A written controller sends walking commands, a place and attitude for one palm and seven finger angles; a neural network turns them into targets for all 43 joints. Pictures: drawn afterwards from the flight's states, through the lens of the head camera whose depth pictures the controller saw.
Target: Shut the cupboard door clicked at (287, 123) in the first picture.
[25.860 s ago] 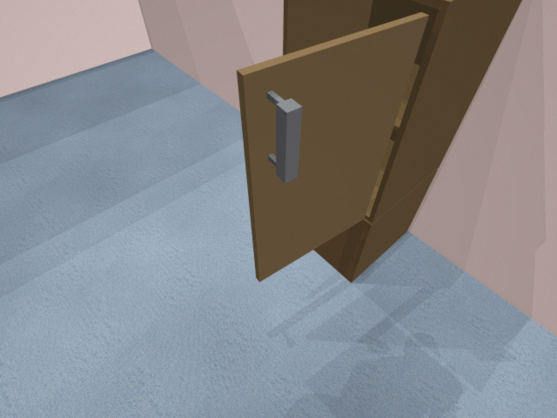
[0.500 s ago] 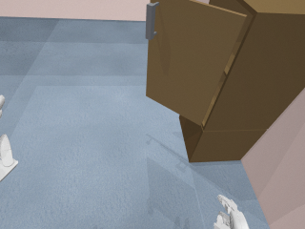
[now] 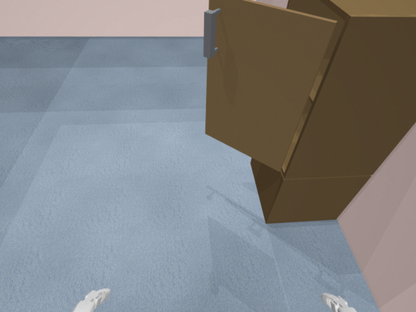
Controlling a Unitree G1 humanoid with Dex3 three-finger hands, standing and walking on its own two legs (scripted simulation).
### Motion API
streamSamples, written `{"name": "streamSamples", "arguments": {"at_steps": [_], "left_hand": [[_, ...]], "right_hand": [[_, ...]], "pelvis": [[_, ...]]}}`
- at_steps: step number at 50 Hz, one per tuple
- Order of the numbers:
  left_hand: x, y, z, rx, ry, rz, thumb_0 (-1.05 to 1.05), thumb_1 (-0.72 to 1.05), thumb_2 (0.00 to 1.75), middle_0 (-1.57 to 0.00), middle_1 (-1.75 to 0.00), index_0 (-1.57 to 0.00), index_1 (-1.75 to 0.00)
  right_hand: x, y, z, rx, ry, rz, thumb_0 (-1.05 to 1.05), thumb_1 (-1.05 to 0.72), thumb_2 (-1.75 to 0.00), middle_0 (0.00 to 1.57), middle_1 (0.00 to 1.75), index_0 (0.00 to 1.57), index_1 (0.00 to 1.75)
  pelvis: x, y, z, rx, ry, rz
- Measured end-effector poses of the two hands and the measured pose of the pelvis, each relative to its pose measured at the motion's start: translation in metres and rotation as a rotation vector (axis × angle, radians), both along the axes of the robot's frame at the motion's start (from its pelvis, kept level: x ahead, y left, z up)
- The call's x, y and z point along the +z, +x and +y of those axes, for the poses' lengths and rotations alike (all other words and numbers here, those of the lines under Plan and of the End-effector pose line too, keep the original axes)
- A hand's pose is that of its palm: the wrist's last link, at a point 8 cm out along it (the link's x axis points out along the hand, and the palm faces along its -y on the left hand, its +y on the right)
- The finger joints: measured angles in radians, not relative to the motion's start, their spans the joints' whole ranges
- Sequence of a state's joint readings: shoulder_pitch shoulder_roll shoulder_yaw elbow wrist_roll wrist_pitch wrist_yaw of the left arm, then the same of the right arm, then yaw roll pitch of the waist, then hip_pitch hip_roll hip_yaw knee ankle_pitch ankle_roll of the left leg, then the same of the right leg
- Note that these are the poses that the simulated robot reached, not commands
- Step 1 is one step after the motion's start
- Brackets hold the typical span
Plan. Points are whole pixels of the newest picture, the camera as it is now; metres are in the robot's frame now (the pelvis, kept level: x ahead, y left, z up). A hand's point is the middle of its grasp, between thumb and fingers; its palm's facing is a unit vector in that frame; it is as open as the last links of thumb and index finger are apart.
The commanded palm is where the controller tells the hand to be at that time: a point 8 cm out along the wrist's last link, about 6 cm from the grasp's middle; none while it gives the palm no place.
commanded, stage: let the arm hang, fingers relaxed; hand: left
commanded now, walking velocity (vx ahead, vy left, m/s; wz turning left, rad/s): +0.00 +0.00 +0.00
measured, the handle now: (213, 33) +0.90 +0.01 +0.15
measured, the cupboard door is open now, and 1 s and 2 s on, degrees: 50 50 50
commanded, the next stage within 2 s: look to check the result in 0.86 s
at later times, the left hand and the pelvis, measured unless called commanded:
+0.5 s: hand out of the picture -0.10 +0.16 -0.16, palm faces +0.05 -0.98 -0.18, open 7.3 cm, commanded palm none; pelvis -0.01 +0.00 +0.01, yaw +0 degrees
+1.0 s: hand out of the picture -0.04 +0.14 -0.17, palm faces +0.04 -0.99 -0.14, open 7.3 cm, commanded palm none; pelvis +0.00 -0.01 +0.01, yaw +0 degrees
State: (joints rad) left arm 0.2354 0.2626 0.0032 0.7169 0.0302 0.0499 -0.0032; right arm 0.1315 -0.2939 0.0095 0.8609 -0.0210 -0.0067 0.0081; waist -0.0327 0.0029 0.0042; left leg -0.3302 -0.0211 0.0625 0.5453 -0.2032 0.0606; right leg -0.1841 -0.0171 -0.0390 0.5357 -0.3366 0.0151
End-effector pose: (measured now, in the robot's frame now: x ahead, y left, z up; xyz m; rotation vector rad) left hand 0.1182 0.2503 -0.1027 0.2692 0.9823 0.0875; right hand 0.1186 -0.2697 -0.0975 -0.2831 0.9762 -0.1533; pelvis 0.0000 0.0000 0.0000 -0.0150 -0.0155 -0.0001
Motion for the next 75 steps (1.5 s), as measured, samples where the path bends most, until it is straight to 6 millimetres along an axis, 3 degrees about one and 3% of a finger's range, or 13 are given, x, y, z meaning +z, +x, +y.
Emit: {"name": "streamSamples", "arguments": {"at_steps": [4, 9, 13, 17, 21, 26, 34, 40, 51, 61, 75], "left_hand": [[-0.042, -0.084, -0.031, 0.074, -0.104, 0.287, 0.01, 0.93, 0.9, -0.2, -0.3, -0.21, -0.3], [-0.047, -0.173, -0.038, 0.173, -0.136, 0.528, 0.01, 0.95, 0.9, -0.2, -0.3, -0.21, -0.3], [-0.037, -0.221, -0.039, 0.226, -0.122, 0.644, 0.01, 0.93, 0.9, -0.2, -0.3, -0.21, -0.3], [-0.028, -0.242, -0.038, 0.249, -0.099, 0.694, 0.0, 0.92, 0.9, -0.2, -0.3, -0.2, -0.3], [-0.026, -0.241, -0.039, 0.251, -0.085, 0.679, 0.0, 0.91, 0.9, -0.2, -0.3, -0.2, -0.3], [-0.031, -0.219, -0.044, 0.238, -0.089, 0.601, 0.0, 0.91, 0.9, -0.19, -0.3, -0.2, -0.3], [-0.039, -0.175, -0.06, 0.201, -0.125, 0.473, 0.0, 0.91, 0.9, -0.19, -0.3, -0.2, -0.3], [-0.042, -0.158, -0.067, 0.183, -0.141, 0.438, 0.0, 0.91, 0.9, -0.2, -0.3, -0.2, -0.3], [-0.041, -0.162, -0.063, 0.188, -0.123, 0.474, 0.0, 0.91, 0.9, -0.2, -0.3, -0.2, -0.3], [-0.037, -0.168, -0.057, 0.202, -0.104, 0.513, 0.0, 0.91, 0.9, -0.19, -0.3, -0.2, -0.3], [-0.037, -0.153, -0.061, 0.196, -0.113, 0.502, 0.0, 0.91, 0.9, -0.2, -0.3, -0.2, -0.3]], "right_hand": [[-0.006, -0.05, 0.0, -0.044, -0.022, 0.18, 0.01, -0.91, -0.9, 0.2, 0.3, 0.2, 0.3], [-0.015, -0.108, 0.013, -0.09, -0.005, 0.383, 0.01, -0.91, -0.9, 0.19, 0.3, 0.2, 0.3], [-0.024, -0.138, 0.031, -0.118, 0.041, 0.47, 0.01, -0.91, -0.9, 0.19, 0.3, 0.2, 0.3], [-0.034, -0.152, 0.051, -0.137, 0.098, 0.495, 0.01, -0.91, -0.9, 0.2, 0.3, 0.2, 0.3], [-0.041, -0.156, 0.068, -0.147, 0.151, 0.487, 0.01, -0.91, -0.9, 0.2, 0.3, 0.2, 0.3], [-0.046, -0.155, 0.079, -0.148, 0.187, 0.465, 0.01, -0.91, -0.9, 0.2, 0.3, 0.2, 0.3], [-0.045, -0.157, 0.071, -0.167, 0.181, 0.443, 0.01, -0.91, -0.9, 0.2, 0.3, 0.2, 0.3], [-0.042, -0.16, 0.06, -0.182, 0.158, 0.44, 0.01, -0.91, -0.9, 0.19, 0.3, 0.2, 0.3], [-0.039, -0.16, 0.053, -0.186, 0.144, 0.462, 0.01, -0.91, -0.9, 0.19, 0.3, 0.2, 0.3], [-0.04, -0.147, 0.056, -0.172, 0.153, 0.459, 0.01, -0.91, -0.9, 0.19, 0.3, 0.2, 0.3], [-0.039, -0.125, 0.049, -0.158, 0.138, 0.437, 0.01, -0.91, -0.9, 0.19, 0.3, 0.2, 0.3]], "pelvis": [[0.004, -0.003, -0.003, 0.005, -0.004, -0.005], [0.008, -0.004, -0.004, 0.016, -0.011, -0.005], [0.009, -0.005, -0.002, 0.018, -0.012, -0.01], [0.009, -0.006, 0.001, 0.013, -0.009, -0.017], [0.009, -0.007, 0.002, 0.007, -0.005, -0.02], [0.009, -0.009, 0.001, 0.004, 0.001, -0.021], [0.008, -0.009, -0.003, 0.002, 0.005, -0.019], [0.008, -0.008, -0.007, 0.001, 0.005, -0.018], [0.009, -0.003, -0.011, 0.0, 0.001, -0.021], [0.01, 0.003, -0.011, -0.001, 0.004, -0.02], [0.01, 0.012, -0.011, -0.001, 0.008, -0.017]]}}
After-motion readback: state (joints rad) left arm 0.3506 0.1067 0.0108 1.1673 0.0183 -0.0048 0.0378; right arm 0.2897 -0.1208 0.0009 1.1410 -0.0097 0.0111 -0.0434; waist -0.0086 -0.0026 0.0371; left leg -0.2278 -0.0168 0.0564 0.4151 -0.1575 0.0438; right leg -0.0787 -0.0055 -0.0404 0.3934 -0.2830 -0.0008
